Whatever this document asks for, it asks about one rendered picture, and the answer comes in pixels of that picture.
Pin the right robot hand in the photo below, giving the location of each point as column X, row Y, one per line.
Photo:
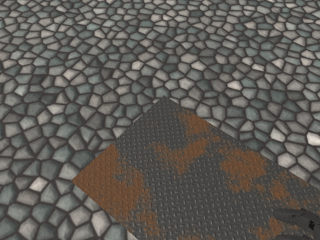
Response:
column 304, row 219

